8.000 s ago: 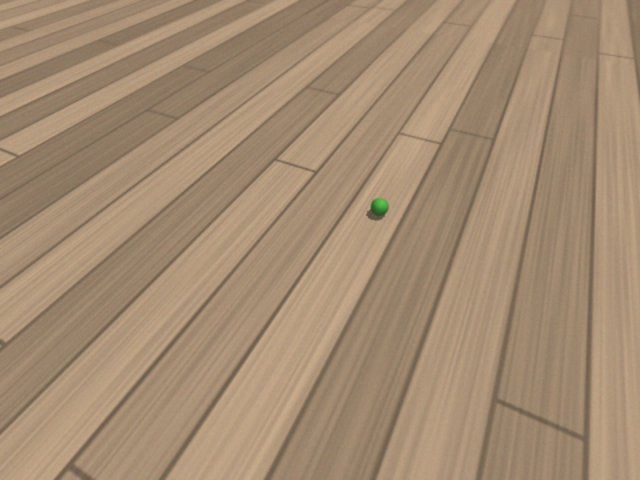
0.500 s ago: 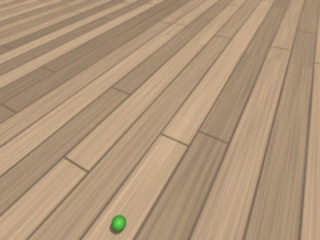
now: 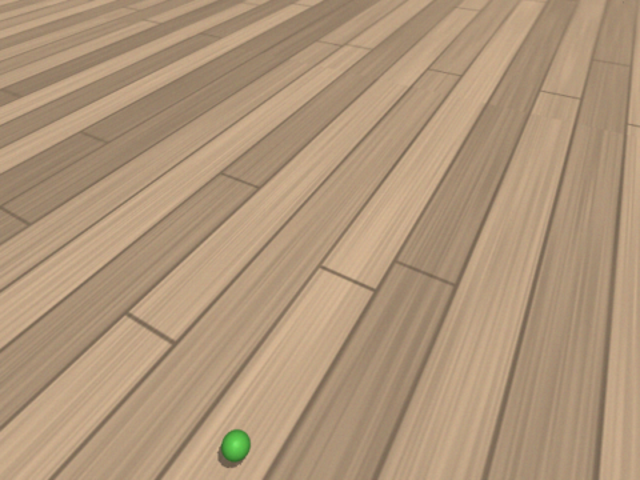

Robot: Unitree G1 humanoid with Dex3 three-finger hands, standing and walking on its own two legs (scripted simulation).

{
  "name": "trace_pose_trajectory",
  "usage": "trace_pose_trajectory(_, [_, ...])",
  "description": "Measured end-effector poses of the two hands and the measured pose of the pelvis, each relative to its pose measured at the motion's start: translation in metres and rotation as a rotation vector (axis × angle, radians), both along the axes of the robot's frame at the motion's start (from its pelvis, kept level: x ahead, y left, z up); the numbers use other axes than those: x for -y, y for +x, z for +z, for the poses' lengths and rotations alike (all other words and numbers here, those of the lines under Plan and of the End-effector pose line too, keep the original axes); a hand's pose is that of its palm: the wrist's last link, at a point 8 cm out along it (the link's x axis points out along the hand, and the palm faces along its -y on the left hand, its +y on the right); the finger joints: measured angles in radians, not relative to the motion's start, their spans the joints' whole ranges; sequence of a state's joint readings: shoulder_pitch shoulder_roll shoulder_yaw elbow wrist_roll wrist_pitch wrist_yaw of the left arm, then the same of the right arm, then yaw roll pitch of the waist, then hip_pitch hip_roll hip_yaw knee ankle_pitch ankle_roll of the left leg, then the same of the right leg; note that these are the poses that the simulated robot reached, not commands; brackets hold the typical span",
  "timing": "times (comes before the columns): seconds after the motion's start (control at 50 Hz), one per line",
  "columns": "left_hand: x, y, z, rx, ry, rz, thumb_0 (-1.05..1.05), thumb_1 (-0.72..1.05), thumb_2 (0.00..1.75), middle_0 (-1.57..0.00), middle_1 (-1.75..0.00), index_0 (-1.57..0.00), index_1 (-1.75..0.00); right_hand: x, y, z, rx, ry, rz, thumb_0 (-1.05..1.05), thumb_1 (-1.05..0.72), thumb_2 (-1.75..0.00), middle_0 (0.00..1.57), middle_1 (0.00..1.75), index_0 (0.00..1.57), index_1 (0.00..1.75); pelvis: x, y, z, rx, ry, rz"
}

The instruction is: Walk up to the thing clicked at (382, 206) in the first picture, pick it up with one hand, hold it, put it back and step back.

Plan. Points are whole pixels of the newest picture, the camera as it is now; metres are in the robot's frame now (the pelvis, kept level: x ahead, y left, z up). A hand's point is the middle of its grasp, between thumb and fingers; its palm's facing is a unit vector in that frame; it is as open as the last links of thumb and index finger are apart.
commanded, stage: stand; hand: left
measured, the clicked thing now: (236, 445) +0.39 +0.27 -0.74
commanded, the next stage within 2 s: walk up in 0.28 s
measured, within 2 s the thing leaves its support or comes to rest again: neither
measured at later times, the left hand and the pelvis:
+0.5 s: hand out of the picture +0.07 +0.26 -0.16, palm faces -0.02 -0.93 -0.36, open 7.4 cm; pelvis -0.02 +0.00 +0.00, yaw -1 degrees
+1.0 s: hand out of the picture +0.03 +0.27 -0.16, palm faces -0.04 -0.94 -0.35, open 7.4 cm; pelvis -0.04 +0.01 -0.01, yaw -1 degrees
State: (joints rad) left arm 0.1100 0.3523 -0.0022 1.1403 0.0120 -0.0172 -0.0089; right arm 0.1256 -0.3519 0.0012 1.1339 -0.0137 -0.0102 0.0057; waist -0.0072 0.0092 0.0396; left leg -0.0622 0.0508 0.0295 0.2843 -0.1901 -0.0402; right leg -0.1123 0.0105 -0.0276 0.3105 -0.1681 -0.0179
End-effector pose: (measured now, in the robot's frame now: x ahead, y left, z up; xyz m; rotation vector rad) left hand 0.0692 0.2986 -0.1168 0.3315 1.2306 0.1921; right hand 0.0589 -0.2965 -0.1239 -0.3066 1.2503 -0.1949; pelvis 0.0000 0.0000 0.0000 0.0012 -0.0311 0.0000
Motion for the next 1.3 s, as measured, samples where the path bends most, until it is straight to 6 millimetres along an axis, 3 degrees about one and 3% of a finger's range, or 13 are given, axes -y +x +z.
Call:
trace_pose_trajectory(0.3, [0.000, 0.003, 0.001, 0.011, 0.002, 0.004, 0.01, 0.90, 0.90, -0.20, -0.30, -0.21, -0.30, 0.000, 0.002, 0.000, 0.006, 0.002, -0.001, 0.01, -0.90, -0.90, 0.20, 0.30, 0.20, 0.30, 0.000, 0.000, 0.000, 0.000, 0.000, 0.001])
trace_pose_trajectory(0.52, [-0.005, -0.002, -0.001, 0.020, 0.006, 0.001, 0.01, 0.90, 0.90, -0.20, -0.30, -0.21, -0.30, 0.003, -0.006, 0.000, 0.017, -0.007, -0.030, 0.01, -0.90, -0.90, 0.20, 0.30, 0.20, 0.30, -0.003, -0.021, -0.003, 0.005, 0.003, -0.012])
trace_pose_trajectory(0.84, [-0.017, -0.025, -0.010, 0.004, -0.012, -0.006, 0.01, 0.90, 0.90, -0.20, -0.30, -0.21, -0.30, -0.008, -0.048, -0.001, -0.025, -0.010, -0.049, 0.01, -0.90, -0.90, 0.20, 0.30, 0.20, 0.30, -0.015, -0.040, -0.007, 0.009, 0.010, -0.021])
trace_pose_trajectory(1.04, [-0.012, -0.043, -0.008, -0.041, 0.001, 0.002, 0.01, 0.90, 0.90, -0.20, -0.30, -0.21, -0.30, -0.005, -0.036, -0.008, -0.001, 0.010, -0.043, 0.01, -0.90, -0.90, 0.20, 0.30, 0.20, 0.30, -0.011, -0.038, -0.009, 0.008, 0.004, -0.023])
trace_pose_trajectory(1.14, [-0.014, -0.036, -0.007, -0.032, 0.003, -0.006, 0.01, 0.90, 0.90, -0.20, -0.30, -0.21, -0.30, -0.006, -0.030, -0.008, 0.009, 0.007, -0.033, 0.01, -0.90, -0.90, 0.20, 0.30, 0.20, 0.30, -0.015, -0.037, -0.009, -0.001, 0.001, -0.023])
trace_pose_trajectory(1.3, [-0.023, -0.005, -0.009, 0.031, -0.007, -0.024, 0.01, 0.90, 0.90, -0.20, -0.30, -0.21, -0.30, -0.013, -0.028, 0.001, 0.009, -0.013, -0.038, 0.01, -0.90, -0.90, 0.20, 0.30, 0.20, 0.30, -0.021, -0.030, -0.009, -0.003, 0.007, -0.031])
